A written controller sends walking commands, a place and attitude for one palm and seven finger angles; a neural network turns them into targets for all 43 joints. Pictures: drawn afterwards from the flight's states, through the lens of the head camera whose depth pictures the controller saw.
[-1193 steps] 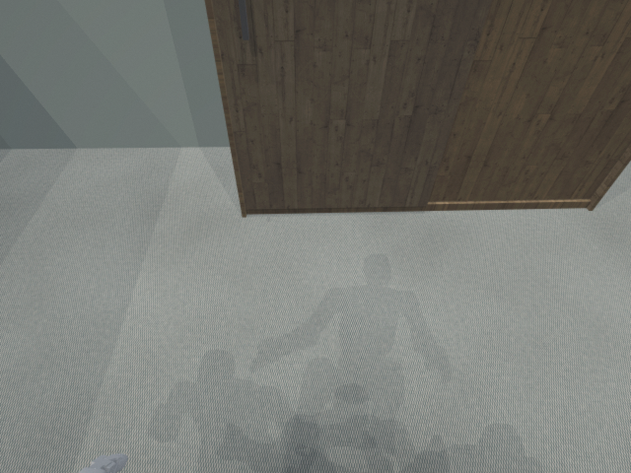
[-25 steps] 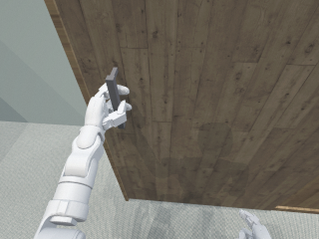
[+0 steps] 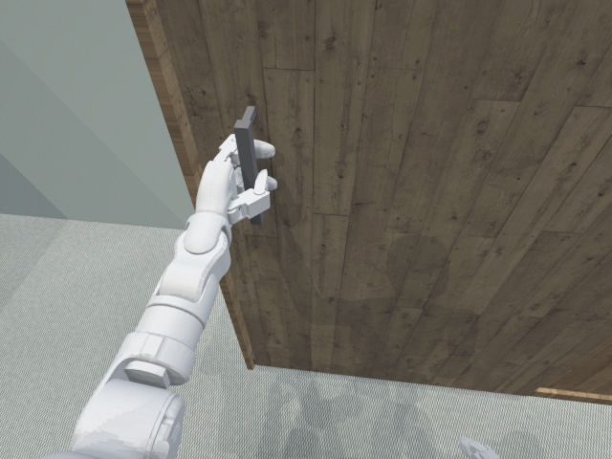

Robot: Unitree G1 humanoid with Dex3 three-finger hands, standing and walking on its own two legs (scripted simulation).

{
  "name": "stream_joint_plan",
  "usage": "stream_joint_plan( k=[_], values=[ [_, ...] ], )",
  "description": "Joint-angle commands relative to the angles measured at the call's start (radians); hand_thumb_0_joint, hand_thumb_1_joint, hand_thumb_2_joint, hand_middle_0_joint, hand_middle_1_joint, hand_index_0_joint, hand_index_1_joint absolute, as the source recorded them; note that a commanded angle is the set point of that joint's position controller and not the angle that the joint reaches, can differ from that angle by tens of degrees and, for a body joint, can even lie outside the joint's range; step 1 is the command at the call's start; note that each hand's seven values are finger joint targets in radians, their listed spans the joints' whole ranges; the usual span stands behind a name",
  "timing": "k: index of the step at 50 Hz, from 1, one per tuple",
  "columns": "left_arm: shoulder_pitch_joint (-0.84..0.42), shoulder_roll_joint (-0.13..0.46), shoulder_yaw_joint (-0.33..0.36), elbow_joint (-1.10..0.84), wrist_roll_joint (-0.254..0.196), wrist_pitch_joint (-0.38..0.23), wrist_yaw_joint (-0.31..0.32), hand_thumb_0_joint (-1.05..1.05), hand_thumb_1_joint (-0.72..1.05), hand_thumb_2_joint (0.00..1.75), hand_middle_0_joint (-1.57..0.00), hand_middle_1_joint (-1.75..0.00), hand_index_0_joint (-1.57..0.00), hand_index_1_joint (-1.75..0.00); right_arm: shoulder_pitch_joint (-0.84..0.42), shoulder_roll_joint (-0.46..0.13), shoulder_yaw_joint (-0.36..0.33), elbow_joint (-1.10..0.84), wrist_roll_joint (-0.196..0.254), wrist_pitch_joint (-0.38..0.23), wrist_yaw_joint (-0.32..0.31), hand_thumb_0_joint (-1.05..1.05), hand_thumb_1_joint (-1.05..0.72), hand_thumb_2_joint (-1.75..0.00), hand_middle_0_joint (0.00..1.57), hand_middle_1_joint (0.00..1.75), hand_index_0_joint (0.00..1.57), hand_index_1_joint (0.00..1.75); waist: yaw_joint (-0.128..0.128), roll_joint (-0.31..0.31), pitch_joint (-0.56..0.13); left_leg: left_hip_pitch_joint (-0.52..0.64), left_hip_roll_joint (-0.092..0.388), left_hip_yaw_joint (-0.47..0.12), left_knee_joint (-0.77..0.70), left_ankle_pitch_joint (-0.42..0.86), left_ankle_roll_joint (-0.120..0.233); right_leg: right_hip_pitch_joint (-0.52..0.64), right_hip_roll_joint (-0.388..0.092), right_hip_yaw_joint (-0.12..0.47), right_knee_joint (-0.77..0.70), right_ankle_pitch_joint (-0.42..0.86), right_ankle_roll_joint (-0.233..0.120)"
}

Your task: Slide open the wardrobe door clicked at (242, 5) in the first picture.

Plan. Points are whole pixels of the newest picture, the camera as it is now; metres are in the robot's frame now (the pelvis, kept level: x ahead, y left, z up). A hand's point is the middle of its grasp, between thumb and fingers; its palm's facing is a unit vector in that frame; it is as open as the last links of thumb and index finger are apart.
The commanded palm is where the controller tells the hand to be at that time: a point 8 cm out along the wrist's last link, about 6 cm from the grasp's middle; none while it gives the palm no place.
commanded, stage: step sideways, sliding the door along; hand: left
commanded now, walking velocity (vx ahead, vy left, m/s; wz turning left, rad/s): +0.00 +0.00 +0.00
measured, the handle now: (253, 169) +0.47 +0.11 +0.13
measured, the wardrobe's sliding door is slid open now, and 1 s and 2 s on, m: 0.01 0.06 0.36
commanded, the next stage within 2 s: none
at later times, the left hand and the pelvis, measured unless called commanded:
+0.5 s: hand (273, 195) +0.42 +0.08 +0.13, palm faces +0.07 -0.99 -0.09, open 5.6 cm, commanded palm +0.40 +0.09 +0.14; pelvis +0.02 -0.04 +0.00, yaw +0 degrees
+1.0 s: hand (307, 193) +0.43 +0.03 +0.13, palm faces +0.33 -0.94 -0.07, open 6.1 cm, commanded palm +0.39 +0.01 +0.14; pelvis +0.07 -0.17 +0.00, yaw +4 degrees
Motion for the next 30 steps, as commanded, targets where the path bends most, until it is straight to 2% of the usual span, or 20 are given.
stream_joint_plan(
  k=[1,2,3,5,8,9,11,13,14,15,16,17,18,20,23,24,25,26,28,30],
  values=[
    [-0.588,-0.156,-0.163,-0.271,-0.003,-0.096,-0.073,0.0,0.9,0.9,-0.45,-1.4,-0.45,-1.4,-0.058,-0.112,-0.044,-0.132,0.009,-0.063,-0.008,0.0,-0.9,-0.9,0.2,0.3,0.2,0.3,-0.105,-0.004,-0.313,0.382,0.006,-0.034,-0.059,0.161,0.016,-0.155,0.042,0.013,-0.09,0.266,-0.018],
    [-0.63,0.384,0.203,-0.3,0.075,-0.164,0.003,0.0,0.9,0.9,-0.45,-1.4,-0.45,-1.4,-0.025,-0.148,-0.04,-0.147,0.031,-0.028,-0.055,0.0,-0.9,-0.9,0.2,0.3,0.2,0.3,-0.043,-0.032,-0.308,0.377,0.067,-0.041,-0.118,0.081,0.061,-0.038,-0.024,0.083,-0.113,0.205,0.005],
    [-0.562,0.186,0.04,-0.28,0.069,-0.177,-0.007,0.0,0.9,0.9,-0.45,-1.4,-0.45,-1.4,-0.093,-0.115,-0.033,-0.138,0.024,-0.005,-0.072,0.0,-0.9,-0.9,0.2,0.3,0.2,0.3,-0.051,-0.078,-0.297,0.386,0.067,-0.033,-0.128,0.062,0.07,-0.005,-0.022,0.061,-0.121,0.2,0.014],
    [-0.508,0.079,-0.039,-0.271,0.053,-0.177,-0.019,0.0,0.9,0.9,-0.45,-1.4,-0.45,-1.4,-0.128,-0.101,-0.031,-0.156,0.017,0.009,-0.091,0.0,-0.9,-0.9,0.2,0.3,0.2,0.3,-0.062,-0.004,-0.259,0.382,0.131,-0.093,-0.167,-0.085,0.09,-0.04,-0.012,0.04,-0.054,0.083,0.015],
    [-0.504,0.098,-0.03,-0.254,0.043,-0.166,-0.006,0.0,0.9,0.9,-0.45,-1.4,-0.45,-1.4,-0.164,-0.111,-0.029,-0.161,0.016,0.043,-0.114,0.0,-0.9,-0.9,0.2,0.3,0.2,0.3,-0.059,0.167,-0.188,0.393,0.321,-0.427,-0.325,-0.322,0.195,-0.167,0.042,0.058,0.193,-0.112,-0.009],
    [-0.498,0.106,-0.027,-0.267,0.046,-0.161,-0.002,0.0,0.9,0.9,-0.45,-1.4,-0.45,-1.4,-0.169,-0.099,-0.022,-0.161,0.01,0.057,-0.117,0.0,-0.9,-0.9,0.2,0.3,0.2,0.3,-0.056,0.167,-0.17,0.404,0.346,-0.459,-0.337,-0.284,0.21,-0.188,0.035,0.079,0.218,-0.146,-0.017],
    [-0.468,0.135,0.0,-0.282,0.042,-0.154,0.008,0.0,0.9,0.9,-0.45,-1.4,-0.45,-1.4,-0.17,-0.1,-0.022,-0.16,0.012,0.076,-0.121,0.0,-0.9,-0.9,0.2,0.3,0.2,0.3,-0.043,0.123,-0.149,0.377,0.346,-0.388,-0.271,-0.115,0.2,-0.12,0.028,0.09,0.134,-0.15,-0.023],
    [-0.427,0.159,0.025,-0.282,0.047,-0.152,0.013,0.0,0.9,0.9,-0.45,-1.4,-0.45,-1.4,-0.182,-0.107,-0.024,-0.163,0.018,0.089,-0.124,0.0,-0.9,-0.9,0.2,0.3,0.2,0.3,-0.023,0.076,-0.154,0.265,0.28,-0.217,-0.126,0.023,0.145,0.074,0.017,0.087,-0.094,-0.02,-0.031],
    [-0.4,0.156,0.017,-0.264,0.054,-0.15,0.01,0.0,0.9,0.9,-0.45,-1.4,-0.45,-1.4,-0.173,-0.103,-0.025,-0.167,0.021,0.089,-0.125,0.0,-0.9,-0.9,0.2,0.3,0.2,0.3,-0.022,-0.035,-0.143,0.144,0.193,-0.077,0.003,0.018,0.093,0.189,-0.029,0.141,-0.228,0.042,-0.052],
    [-0.382,0.174,0.025,-0.263,0.06,-0.145,0.01,0.0,0.9,0.9,-0.45,-1.4,-0.45,-1.4,-0.18,-0.085,-0.027,-0.178,0.025,0.089,-0.123,0.0,-0.9,-0.9,0.2,0.3,0.2,0.3,-0.022,-0.248,-0.132,-0.013,0.077,0.071,0.188,-0.098,0.035,0.257,-0.178,0.363,-0.353,0.031,-0.112],
    [-0.401,0.167,0.028,-0.281,0.057,-0.143,0.013,0.0,0.9,0.9,-0.45,-1.4,-0.45,-1.4,-0.225,-0.071,-0.021,-0.183,0.025,0.083,-0.127,0.0,-0.9,-0.9,0.2,0.3,0.2,0.3,0.005,-0.352,-0.078,-0.155,0.018,0.059,0.38,-0.242,0.016,0.292,-0.284,0.5,-0.388,0.191,-0.194],
    [-0.401,0.15,0.01,-0.271,0.07,-0.131,0.012,0.0,0.9,0.9,-0.45,-1.4,-0.45,-1.4,-0.236,-0.084,-0.034,-0.166,0.023,0.074,-0.121,0.0,-0.9,-0.9,0.2,0.3,0.2,0.3,0.015,-0.273,-0.082,-0.165,0.015,0.017,0.497,-0.302,0.015,0.266,-0.336,0.507,-0.372,0.188,-0.254],
    [-0.4,0.129,0.006,-0.276,0.067,-0.132,0.007,0.0,0.9,0.9,-0.45,-1.4,-0.45,-1.4,-0.209,-0.081,-0.041,-0.146,0.025,0.071,-0.117,0.0,-0.9,-0.9,0.2,0.3,0.2,0.3,0.006,-0.211,-0.052,-0.16,0.046,-0.009,0.521,-0.26,0.01,0.275,-0.313,0.472,-0.336,0.312,-0.257],
    [-0.444,0.081,-0.026,-0.361,0.083,-0.159,0.0,0.0,0.9,0.9,-0.45,-1.4,-0.45,-1.4,-0.185,-0.061,-0.028,-0.139,0.006,0.066,-0.114,0.0,-0.9,-0.9,0.2,0.3,0.2,0.3,-0.002,-0.142,-0.087,-0.072,0.077,0.036,0.319,-0.216,0.011,0.328,-0.268,0.306,-0.185,0.681,-0.224],
    [-0.412,-0.011,-0.113,-0.468,0.074,-0.188,-0.019,0.0,0.9,0.9,-0.45,-1.4,-0.45,-1.4,-0.171,-0.048,-0.027,-0.148,-0.005,0.069,-0.126,0.0,-0.9,-0.9,0.2,0.3,0.2,0.3,-0.063,-0.079,-0.211,0.369,0.093,0.113,-0.194,0.176,0.009,0.172,-0.143,0.087,0.095,0.722,-0.101],
    [-0.385,-0.003,-0.117,-0.533,0.063,-0.202,-0.02,0.0,0.9,0.9,-0.45,-1.4,-0.45,-1.4,-0.155,-0.112,-0.053,-0.165,-0.011,0.07,-0.125,0.0,-0.9,-0.9,0.2,0.3,0.2,0.3,-0.075,0.097,-0.283,0.628,0.285,-0.141,-0.292,0.492,0.08,-0.075,-0.048,0.034,0.324,0.449,-0.013],
    [-0.379,-0.013,-0.126,-0.59,0.051,-0.21,-0.024,0.0,0.9,0.9,-0.45,-1.4,-0.45,-1.4,-0.168,-0.11,-0.062,-0.186,-0.004,0.079,-0.107,0.0,-0.9,-0.9,0.2,0.3,0.2,0.3,-0.047,0.281,-0.33,0.84,0.53,-0.457,-0.205,0.899,0.212,-0.352,0.019,0.108,0.542,-0.138,0.025],
    [-0.389,-0.024,-0.13,-0.62,0.055,-0.21,-0.024,0.0,0.9,0.9,-0.45,-1.4,-0.45,-1.4,-0.208,-0.069,-0.04,-0.197,0.004,0.08,-0.074,0.0,-0.9,-0.9,0.2,0.3,0.2,0.3,-0.03,0.16,-0.335,0.797,0.574,-0.479,-0.197,0.794,0.256,-0.339,-0.008,0.228,0.664,-0.154,0.002],
    [-0.352,-0.015,-0.13,-0.622,0.06,-0.187,-0.025,0.0,0.9,0.9,-0.45,-1.4,-0.45,-1.4,-0.224,-0.07,-0.06,-0.2,0.015,0.108,-0.077,0.0,-0.9,-0.9,0.2,0.3,0.2,0.3,-0.04,-0.037,-0.219,0.713,0.561,-0.362,-0.197,0.724,0.26,-0.394,-0.05,0.209,0.58,-0.141,0.011],
    [-0.391,-0.026,-0.165,-0.695,0.07,-0.181,-0.031,0.0,0.9,0.9,-0.45,-1.4,-0.45,-1.4,-0.231,-0.082,-0.066,-0.203,0.01,0.1,-0.068,0.0,-0.9,-0.9,0.2,0.3,0.2,0.3,-0.043,0.019,-0.189,0.623,0.499,-0.23,-0.2,0.661,0.212,-0.33,-0.075,0.174,0.448,-0.083,0.024]
  ],
)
